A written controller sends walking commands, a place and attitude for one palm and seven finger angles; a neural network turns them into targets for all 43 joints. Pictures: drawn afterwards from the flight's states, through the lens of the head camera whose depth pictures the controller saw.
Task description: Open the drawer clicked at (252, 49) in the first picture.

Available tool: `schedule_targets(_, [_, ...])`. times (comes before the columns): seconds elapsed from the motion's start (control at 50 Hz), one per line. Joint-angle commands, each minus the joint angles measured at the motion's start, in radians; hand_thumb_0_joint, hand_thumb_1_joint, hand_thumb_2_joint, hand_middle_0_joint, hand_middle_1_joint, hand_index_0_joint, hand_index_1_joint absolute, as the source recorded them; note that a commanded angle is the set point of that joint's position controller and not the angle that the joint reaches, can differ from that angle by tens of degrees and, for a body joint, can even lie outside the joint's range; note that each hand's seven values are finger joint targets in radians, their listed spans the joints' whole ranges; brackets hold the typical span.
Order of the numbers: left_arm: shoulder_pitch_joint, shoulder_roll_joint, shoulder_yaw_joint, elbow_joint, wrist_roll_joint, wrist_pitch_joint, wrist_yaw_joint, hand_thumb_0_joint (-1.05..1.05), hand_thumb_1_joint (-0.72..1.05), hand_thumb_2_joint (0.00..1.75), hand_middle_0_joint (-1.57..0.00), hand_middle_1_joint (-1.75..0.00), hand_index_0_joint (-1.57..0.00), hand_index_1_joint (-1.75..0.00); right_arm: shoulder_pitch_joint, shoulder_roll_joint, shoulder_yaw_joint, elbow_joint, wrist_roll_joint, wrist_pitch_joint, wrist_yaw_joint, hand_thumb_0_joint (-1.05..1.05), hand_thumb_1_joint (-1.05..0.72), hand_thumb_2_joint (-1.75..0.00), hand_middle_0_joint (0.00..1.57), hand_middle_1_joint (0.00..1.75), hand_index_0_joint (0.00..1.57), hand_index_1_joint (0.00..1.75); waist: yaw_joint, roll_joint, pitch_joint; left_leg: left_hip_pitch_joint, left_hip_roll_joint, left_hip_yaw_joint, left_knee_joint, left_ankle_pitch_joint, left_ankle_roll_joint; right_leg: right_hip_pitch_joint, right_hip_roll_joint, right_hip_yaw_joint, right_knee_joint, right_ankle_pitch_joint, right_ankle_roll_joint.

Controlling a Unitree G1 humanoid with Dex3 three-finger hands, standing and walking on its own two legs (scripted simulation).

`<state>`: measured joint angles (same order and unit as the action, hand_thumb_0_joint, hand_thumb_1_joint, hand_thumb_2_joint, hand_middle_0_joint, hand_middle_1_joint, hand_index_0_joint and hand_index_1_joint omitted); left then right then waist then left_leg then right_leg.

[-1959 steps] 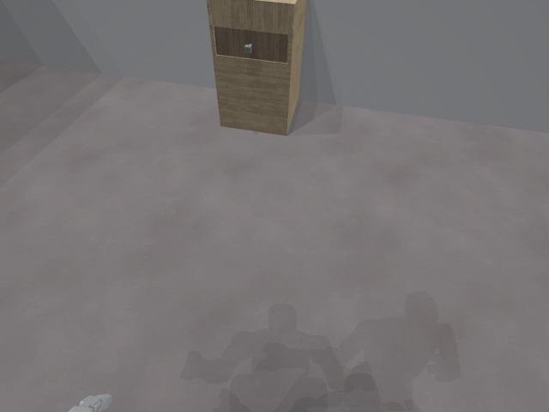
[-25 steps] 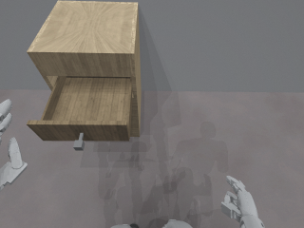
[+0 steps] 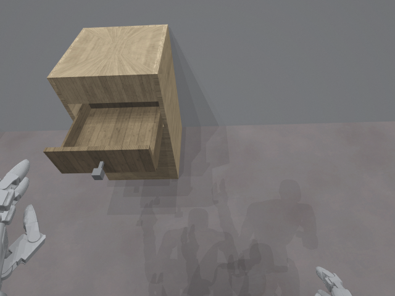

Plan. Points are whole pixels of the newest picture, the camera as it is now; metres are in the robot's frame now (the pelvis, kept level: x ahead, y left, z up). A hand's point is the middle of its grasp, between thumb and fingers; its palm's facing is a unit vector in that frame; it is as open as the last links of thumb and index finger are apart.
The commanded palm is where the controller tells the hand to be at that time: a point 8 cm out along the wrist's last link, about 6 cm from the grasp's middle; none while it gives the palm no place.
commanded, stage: stop stepping back and stand still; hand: left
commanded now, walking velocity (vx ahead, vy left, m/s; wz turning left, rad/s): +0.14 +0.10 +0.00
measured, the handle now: (99, 170) +0.58 +0.38 -0.24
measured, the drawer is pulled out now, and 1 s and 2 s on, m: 0.26 0.26 0.26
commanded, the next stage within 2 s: let the arm hang, fingers relaxed in 0.62 s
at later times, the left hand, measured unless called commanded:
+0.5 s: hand (27, 263) +0.16 +0.22 +0.15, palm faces +0.43 -0.80 -0.41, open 7.4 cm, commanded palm +0.09 +0.27 +0.17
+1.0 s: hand out of the picture +0.09 +0.15 -0.17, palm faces +0.03 -0.99 -0.17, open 7.4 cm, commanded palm none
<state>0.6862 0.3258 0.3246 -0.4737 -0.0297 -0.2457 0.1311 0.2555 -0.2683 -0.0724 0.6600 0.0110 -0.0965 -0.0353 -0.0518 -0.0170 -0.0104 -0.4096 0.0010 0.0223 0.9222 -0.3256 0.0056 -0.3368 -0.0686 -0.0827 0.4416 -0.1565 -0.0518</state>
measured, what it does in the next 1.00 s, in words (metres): steps on the spot: left foot, then left foot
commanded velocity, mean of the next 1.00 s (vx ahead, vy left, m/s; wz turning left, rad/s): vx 0.05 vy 0.00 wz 0.00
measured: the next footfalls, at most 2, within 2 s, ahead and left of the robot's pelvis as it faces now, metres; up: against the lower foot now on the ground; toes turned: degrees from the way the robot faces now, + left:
left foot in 0.16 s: -0.04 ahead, +0.16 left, +0.00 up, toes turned +6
left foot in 0.68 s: +0.03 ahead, +0.09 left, +0.00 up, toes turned +4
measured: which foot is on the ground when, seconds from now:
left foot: up 0.00-0.14, down 0.16-0.38, up 0.40-0.66, down 0.68-1.00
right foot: down 0.00-1.00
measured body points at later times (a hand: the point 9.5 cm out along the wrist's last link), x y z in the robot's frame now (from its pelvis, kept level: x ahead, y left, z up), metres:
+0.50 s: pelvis -0.03 -0.02 -0.02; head -0.01 -0.03 +0.43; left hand +0.13 +0.26 +0.17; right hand +0.13 -0.22 -0.14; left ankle -0.07 +0.12 -0.69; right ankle +0.01 -0.06 -0.75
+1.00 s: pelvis +0.01 -0.02 -0.02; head +0.03 -0.01 +0.43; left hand +0.09 +0.20 -0.15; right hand +0.12 -0.25 -0.15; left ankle -0.01 +0.09 -0.75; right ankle +0.01 -0.12 -0.75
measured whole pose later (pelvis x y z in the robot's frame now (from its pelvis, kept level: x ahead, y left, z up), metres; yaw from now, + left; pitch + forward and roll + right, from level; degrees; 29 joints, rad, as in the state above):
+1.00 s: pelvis +0.01 -0.02 -0.02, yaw +4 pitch -1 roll +1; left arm 0.28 0.17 -0.01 0.70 0.03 0.05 0.01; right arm 0.20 -0.17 0.01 0.82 -0.02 0.01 0.00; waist -0.04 -0.04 0.07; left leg -0.24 -0.02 0.00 0.57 -0.32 0.01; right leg -0.25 0.03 0.00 0.59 -0.33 -0.04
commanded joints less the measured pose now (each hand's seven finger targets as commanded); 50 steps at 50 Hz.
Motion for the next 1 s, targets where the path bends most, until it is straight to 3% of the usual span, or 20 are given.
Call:
schedule_targets(0.0, [0.016,0.255,0.200,-0.348,0.011,-0.095,0.059,0.00,0.90,0.90,-0.20,-0.30,-0.20,-0.30,-0.136,-0.034,-0.005,-0.183,-0.003,-0.102,-0.014,0.00,-0.90,-0.90,0.20,0.30,0.20,0.30,0.046,-0.171,-0.156,0.008,-0.021,0.062,-0.298,-0.080,0.031,0.261,-0.250,0.321,-0.227,-0.305,0.001])
schedule_targets(0.06, [0.046,0.217,0.179,-0.327,0.010,-0.072,0.066,0.00,0.90,0.90,-0.20,-0.30,-0.20,-0.30,-0.096,-0.022,0.001,-0.189,0.006,-0.099,-0.015,0.00,-0.90,-0.90,0.20,0.30,0.20,0.30,0.030,-0.151,-0.146,0.145,-0.024,0.090,-0.526,-0.074,0.056,0.191,-0.219,0.288,-0.171,-0.369,-0.034])
schedule_targets(0.1, [0.086,0.174,0.154,-0.292,-0.007,-0.069,0.061,0.00,0.90,0.90,-0.20,-0.30,-0.20,-0.30,-0.069,-0.033,-0.002,-0.197,0.012,-0.097,-0.020,0.00,-0.90,-0.90,0.20,0.30,0.20,0.30,0.014,-0.015,-0.136,0.250,0.022,0.083,-0.688,0.007,0.079,0.165,-0.092,0.147,0.010,-0.279,-0.007])
schedule_targets(0.14, [0.025,0.173,0.164,-0.303,-0.016,-0.075,0.057,0.00,0.90,0.90,-0.20,-0.30,-0.20,-0.30,-0.079,-0.055,-0.014,-0.203,-0.001,-0.089,-0.027,0.00,-0.90,-0.90,0.20,0.30,0.20,0.30,0.021,0.248,-0.034,0.284,0.227,-0.163,-0.750,0.031,0.157,-0.051,0.069,-0.023,0.331,-0.325,0.054])
schedule_targets(0.22, [-0.111,0.227,0.197,-0.299,0.002,-0.067,0.045,0.00,0.90,0.90,-0.20,-0.30,-0.20,-0.30,-0.095,-0.030,-0.002,-0.148,0.022,-0.101,-0.011,0.00,-0.90,-0.90,0.20,0.30,0.20,0.30,0.015,0.249,0.110,0.143,0.320,-0.182,-0.650,0.139,0.214,-0.247,0.004,0.075,0.611,-0.330,0.046])
schedule_targets(0.32, [-0.186,0.194,0.145,-0.238,0.014,-0.023,0.026,0.00,0.90,0.90,-0.20,-0.30,-0.20,-0.30,-0.105,-0.054,0.013,-0.141,0.004,-0.076,-0.015,0.00,-0.90,-0.90,0.20,0.30,0.20,0.30,0.047,0.086,0.099,-0.071,0.163,-0.012,-0.379,-0.073,0.116,0.232,0.061,0.002,0.077,-0.144,0.073])
schedule_targets(0.34, [-0.195,0.193,0.139,-0.244,0.020,-0.018,0.024,0.00,0.90,0.90,-0.20,-0.30,-0.20,-0.30,-0.107,-0.040,0.011,-0.139,0.006,-0.073,-0.011,0.00,-0.90,-0.90,0.20,0.30,0.20,0.30,0.043,-0.064,0.074,-0.073,0.076,0.028,-0.185,-0.122,0.090,0.254,0.011,0.118,-0.041,-0.127,0.065])
schedule_targets(0.36, [-0.193,0.228,0.158,-0.242,0.018,-0.012,0.026,0.00,0.90,0.90,-0.20,-0.30,-0.20,-0.30,-0.131,-0.034,0.004,-0.157,0.010,-0.064,-0.007,0.00,-0.90,-0.90,0.20,0.30,0.20,0.30,0.038,-0.270,0.042,-0.134,-0.014,0.044,0.061,-0.201,0.058,0.218,-0.169,0.446,-0.198,-0.250,0.004])
schedule_targets(0.38, [-0.232,0.240,0.164,-0.269,0.011,-0.018,0.023,0.00,0.90,0.90,-0.20,-0.30,-0.20,-0.30,-0.152,-0.040,0.001,-0.171,0.004,-0.061,-0.009,0.00,-0.90,-0.90,0.20,0.30,0.20,0.30,0.028,-0.275,0.047,-0.135,-0.035,-0.034,0.218,-0.192,0.038,0.123,-0.277,0.631,-0.292,-0.281,-0.047])
schedule_targets(0.4, [-0.256,0.189,0.122,-0.302,0.011,-0.029,0.013,0.00,0.90,0.90,-0.20,-0.30,-0.20,-0.30,-0.134,-0.052,-0.010,-0.155,0.011,-0.048,0.007,0.00,-0.90,-0.90,0.20,0.30,0.20,0.30,0.007,-0.220,0.058,-0.097,-0.022,-0.089,0.292,-0.123,0.028,0.049,-0.262,0.639,-0.335,-0.374,0.020])
schedule_targets(0.44, [-0.138,0.203,0.156,-0.333,-0.002,-0.048,0.018,0.00,0.90,0.90,-0.20,-0.30,-0.20,-0.30,-0.132,-0.035,0.003,-0.158,0.003,-0.043,0.015,0.00,-0.90,-0.90,0.20,0.30,0.20,0.30,0.012,-0.069,0.014,-0.039,0.006,-0.075,0.222,0.002,0.017,0.035,-0.222,0.492,-0.276,-0.263,-0.003])
schedule_targets(0.5, [-0.081,0.219,0.168,-0.394,-0.005,-0.061,0.038,0.00,0.90,0.90,-0.20,-0.30,-0.20,-0.30,-0.161,-0.005,0.025,-0.189,-0.001,-0.016,0.002,0.00,-0.90,-0.90,0.20,0.30,0.20,0.30,0.021,-0.046,-0.055,0.036,0.009,-0.005,-0.048,-0.002,0.013,0.115,-0.164,0.276,-0.259,-0.168,-0.020])
schedule_targets(0.58, [0.004,0.205,0.156,-0.377,0.003,-0.049,0.069,0.00,0.90,0.90,-0.20,-0.30,-0.20,-0.30,-0.154,-0.004,0.034,-0.205,-0.003,-0.029,-0.018,0.00,-0.90,-0.90,0.20,0.30,0.20,0.30,0.046,-0.024,-0.048,0.182,-0.018,0.052,-0.444,0.007,0.043,0.136,-0.141,0.257,-0.265,-0.232,-0.025])
schedule_targets(0.68, [0.009,0.212,0.175,-0.363,-0.003,-0.054,0.068,0.00,0.90,0.90,-0.20,-0.30,-0.20,-0.30,-0.127,-0.051,0.016,-0.222,0.007,-0.031,-0.011,0.00,-0.90,-0.90,0.20,0.30,0.20,0.30,0.052,0.158,-0.045,0.211,0.243,-0.268,-0.610,0.247,0.138,0.130,0.037,0.105,0.071,-0.072,0.092])
schedule_targets(0.7, [-0.134,-0.019,-0.290,0.464,0.073,0.072,-0.068,0.00,0.90,0.90,-0.20,-0.30,-0.20,-0.30,-0.153,-0.147,-0.021,-0.034,0.015,-0.107,0.063,0.00,-0.90,-0.90,0.20,0.30,0.20,0.30,-0.029,0.148,0.020,0.137,0.234,-0.234,-0.507,0.404,0.107,-0.027,0.010,0.027,0.235,0.001,0.061])
schedule_targets(0.76, [-0.267,-0.044,-0.230,0.526,0.077,0.245,-0.104,0.00,0.90,0.90,-0.20,-0.30,-0.20,-0.30,-0.014,-0.080,0.007,-0.005,-0.035,0.009,0.039,0.00,-0.90,-0.90,0.20,0.30,0.20,0.30,-0.012,0.077,-0.033,0.176,0.262,-0.269,-0.500,0.684,0.171,-0.107,0.054,0.108,0.380,-0.369,0.059])
schedule_targets(0.82, [-0.338,-0.028,-0.245,0.687,0.076,0.233,-0.110,0.00,0.90,0.90,-0.20,-0.30,-0.20,-0.30,-0.024,-0.102,0.020,-0.012,-0.045,0.030,0.030,0.00,-0.90,-0.90,0.20,0.30,0.20,0.30,0.043,-0.098,-0.114,0.321,0.194,-0.201,-0.394,0.956,0.135,0.008,0.047,0.099,0.159,-0.143,0.054])
schedule_targets(0.88, [-0.306,0.077,-0.229,0.932,0.067,0.237,-0.110,0.00,0.90,0.90,-0.20,-0.30,-0.20,-0.30,-0.054,-0.073,0.019,0.023,-0.017,0.051,0.024,0.00,-0.90,-0.90,0.20,0.30,0.20,0.30,0.067,-0.126,-0.138,0.099,0.008,-0.058,-0.334,0.301,0.017,0.322,-0.122,0.282,0.063,0.564,-0.034])
schedule_targets(0.9, [-0.336,0.103,-0.237,0.978,0.065,0.239,-0.113,0.00,0.90,0.90,-0.20,-0.30,-0.20,-0.30,-0.033,-0.062,0.024,0.042,-0.014,0.060,0.026,0.00,-0.90,-0.90,0.20,0.30,0.20,0.30,0.046,0.010,-0.089,0.132,0.003,-0.049,-0.378,0.169,0.009,0.253,-0.156,0.286,0.049,0.490,-0.055])
schedule_targets(0.98, [-0.410,0.043,-0.269,1.165,0.046,0.240,-0.106,0.00,0.90,0.90,-0.20,-0.30,-0.20,-0.30,-0.036,-0.020,0.041,0.145,-0.025,0.088,0.016,0.00,-0.90,-0.90,0.20,0.30,0.20,0.30,0.039,0.057,-0.009,0.225,0.032,-0.066,-0.438,0.256,0.013,0.159,-0.048,0.255,-0.010,0.268,-0.019])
